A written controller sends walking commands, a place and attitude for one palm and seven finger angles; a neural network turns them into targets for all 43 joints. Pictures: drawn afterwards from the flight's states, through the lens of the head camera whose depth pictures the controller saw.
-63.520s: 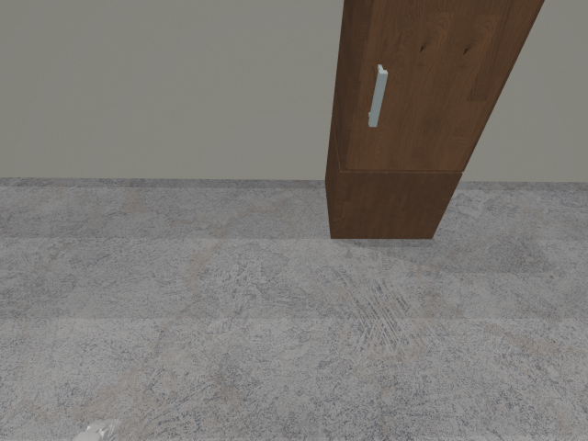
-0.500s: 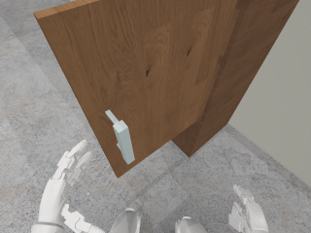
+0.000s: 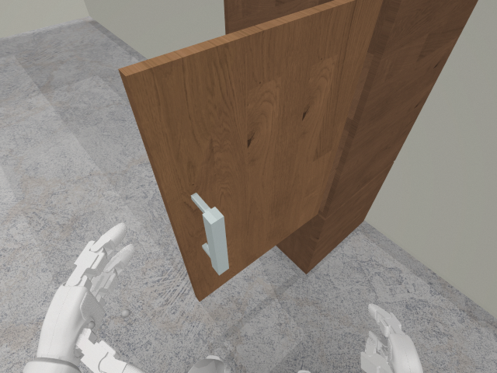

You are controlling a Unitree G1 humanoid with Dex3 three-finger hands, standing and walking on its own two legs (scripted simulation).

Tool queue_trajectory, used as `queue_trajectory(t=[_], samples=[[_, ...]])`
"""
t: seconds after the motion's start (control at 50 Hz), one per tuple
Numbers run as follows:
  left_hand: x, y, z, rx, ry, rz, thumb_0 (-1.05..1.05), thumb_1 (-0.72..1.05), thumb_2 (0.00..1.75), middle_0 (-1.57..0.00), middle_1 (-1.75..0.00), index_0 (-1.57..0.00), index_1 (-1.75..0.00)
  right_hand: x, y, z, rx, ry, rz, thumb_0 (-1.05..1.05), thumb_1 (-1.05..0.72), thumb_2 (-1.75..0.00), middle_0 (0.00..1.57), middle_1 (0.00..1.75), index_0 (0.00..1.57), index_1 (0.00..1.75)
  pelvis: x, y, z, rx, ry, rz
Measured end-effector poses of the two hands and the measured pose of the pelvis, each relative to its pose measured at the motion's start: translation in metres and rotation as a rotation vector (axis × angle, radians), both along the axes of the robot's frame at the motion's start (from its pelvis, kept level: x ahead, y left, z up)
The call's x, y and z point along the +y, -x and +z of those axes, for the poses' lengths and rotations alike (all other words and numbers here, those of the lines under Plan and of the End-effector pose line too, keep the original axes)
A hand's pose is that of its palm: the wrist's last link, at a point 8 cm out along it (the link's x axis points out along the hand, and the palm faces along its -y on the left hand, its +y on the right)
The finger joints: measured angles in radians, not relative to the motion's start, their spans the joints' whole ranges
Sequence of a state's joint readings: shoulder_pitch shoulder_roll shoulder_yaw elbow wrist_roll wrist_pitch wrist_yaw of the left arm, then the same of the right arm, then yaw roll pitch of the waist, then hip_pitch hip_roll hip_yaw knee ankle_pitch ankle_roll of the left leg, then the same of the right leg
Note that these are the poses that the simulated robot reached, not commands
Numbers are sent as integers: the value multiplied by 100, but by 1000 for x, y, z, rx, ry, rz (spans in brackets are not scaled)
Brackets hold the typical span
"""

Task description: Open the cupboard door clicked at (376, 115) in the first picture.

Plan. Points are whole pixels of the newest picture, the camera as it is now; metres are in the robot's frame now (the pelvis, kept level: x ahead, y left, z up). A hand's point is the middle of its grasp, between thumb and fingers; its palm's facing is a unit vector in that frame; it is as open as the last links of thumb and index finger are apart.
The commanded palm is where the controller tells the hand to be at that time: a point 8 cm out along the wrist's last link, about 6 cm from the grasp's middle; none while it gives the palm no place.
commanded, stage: draw the hand back to the body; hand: left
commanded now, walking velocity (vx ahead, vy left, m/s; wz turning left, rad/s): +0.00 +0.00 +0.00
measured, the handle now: (209, 235) +0.34 +0.09 +0.04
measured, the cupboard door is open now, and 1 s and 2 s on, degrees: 88 88 88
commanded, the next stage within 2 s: step back with the hand held close in 1.24 s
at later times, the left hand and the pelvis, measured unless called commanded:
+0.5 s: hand (57, 272) +0.21 +0.23 +0.16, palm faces +0.29 -0.87 -0.40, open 13.4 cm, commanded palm +0.17 +0.28 +0.19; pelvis +0.03 +0.01 +0.05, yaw +0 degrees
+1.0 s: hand (0, 203) +0.23 +0.25 +0.25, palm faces +0.46 -0.79 -0.40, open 7.9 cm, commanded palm +0.18 +0.29 +0.25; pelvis +0.04 -0.01 +0.08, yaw -1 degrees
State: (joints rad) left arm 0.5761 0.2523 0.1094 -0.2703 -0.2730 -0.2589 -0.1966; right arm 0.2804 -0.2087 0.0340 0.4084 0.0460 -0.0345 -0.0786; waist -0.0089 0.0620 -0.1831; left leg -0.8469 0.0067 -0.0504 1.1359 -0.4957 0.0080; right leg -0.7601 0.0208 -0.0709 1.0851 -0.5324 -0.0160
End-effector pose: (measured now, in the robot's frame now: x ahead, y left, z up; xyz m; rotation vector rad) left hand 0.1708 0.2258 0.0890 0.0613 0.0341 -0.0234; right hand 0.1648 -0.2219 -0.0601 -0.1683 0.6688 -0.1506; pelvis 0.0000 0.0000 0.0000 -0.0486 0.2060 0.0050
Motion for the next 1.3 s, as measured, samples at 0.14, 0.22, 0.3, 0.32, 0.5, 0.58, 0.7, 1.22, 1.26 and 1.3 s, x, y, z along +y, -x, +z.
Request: queue_trajectory(t=[0.14,0.22,0.3,0.32,0.5,0.58,0.7,1.22,1.26,1.3], samples=[[6,1,21,-43,-13,-33,-1,-49,30,-15,-30,-15,-30,-4,-4,21,-46,42,16,2,-90,-90,20,30,20,30,3,-3,10,-37,2,5],[15,-2,41,-59,-107,23,-1,-44,33,-15,-30,-16,-30,-4,-9,30,-56,49,7,2,-91,-90,20,30,20,30,3,-6,18,-56,-2,-1],[24,-1,55,8,-214,162,-1,-34,37,-16,-30,-16,-30,0,-13,39,-52,39,-12,2,-91,-90,20,30,20,30,5,-12,30,-78,-9,-6],[26,0,57,26,-234,189,-1,-32,38,-16,-30,-16,-30,1,-14,40,-50,34,-12,2,-91,-90,20,30,20,30,6,-14,32,-84,-10,-7],[45,-2,90,27,-354,341,-1,-3,50,-17,-30,-17,-30,12,-24,43,-19,17,33,2,-91,-90,20,30,20,30,7,-27,51,-138,-25,-3],[50,-9,112,-37,-375,378,0,11,56,-17,-30,-18,-30,13,-31,46,-21,10,46,2,-91,-90,20,30,20,30,7,-32,57,-161,-32,-5],[54,-16,138,-111,-399,401,0,32,65,-18,-30,-19,-30,8,-41,55,-38,7,49,2,-91,-90,20,30,20,30,3,-39,65,-190,-39,-11],[54,-14,165,-174,-399,452,2,88,89,-21,-30,-21,-30,-14,-41,64,-5,24,52,2,-91,-90,20,30,20,30,-13,-36,81,-262,-44,-15],[54,-13,169,-193,-406,455,2,88,90,-21,-30,-21,-30,-14,-41,64,-10,21,51,2,-91,-90,20,30,20,30,-13,-36,81,-266,-44,-15],[54,-13,172,-204,-411,458,2,88,90,-21,-30,-21,-30,-14,-41,64,-14,16,49,2,-91,-90,20,30,20,30,-13,-35,81,-270,-44,-16]])
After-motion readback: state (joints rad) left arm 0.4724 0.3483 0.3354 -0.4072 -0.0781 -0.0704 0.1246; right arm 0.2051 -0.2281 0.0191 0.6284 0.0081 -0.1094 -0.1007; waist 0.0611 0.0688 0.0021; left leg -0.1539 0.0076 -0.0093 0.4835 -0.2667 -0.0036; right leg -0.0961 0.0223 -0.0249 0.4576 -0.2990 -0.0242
